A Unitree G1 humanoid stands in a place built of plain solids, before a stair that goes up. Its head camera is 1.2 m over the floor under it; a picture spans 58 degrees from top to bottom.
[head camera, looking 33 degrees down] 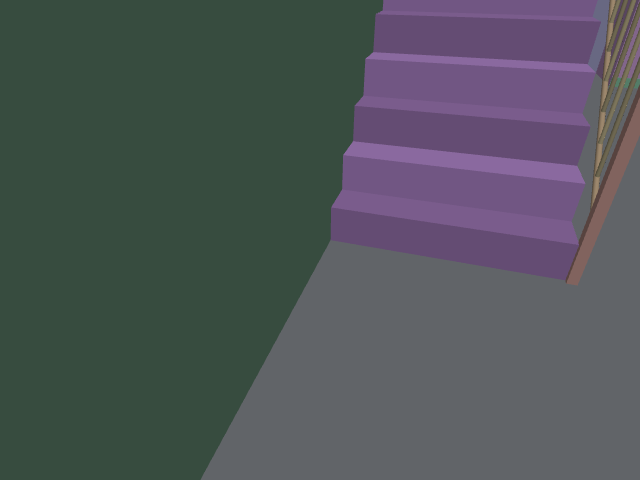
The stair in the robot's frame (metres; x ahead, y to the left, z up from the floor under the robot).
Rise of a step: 0.19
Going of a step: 0.20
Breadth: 1.09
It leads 18 degrees to the right of straight ahead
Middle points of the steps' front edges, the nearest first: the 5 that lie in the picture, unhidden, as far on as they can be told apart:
1.68 -0.57 0.19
1.87 -0.64 0.38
2.07 -0.70 0.57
2.26 -0.76 0.76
2.46 -0.82 0.95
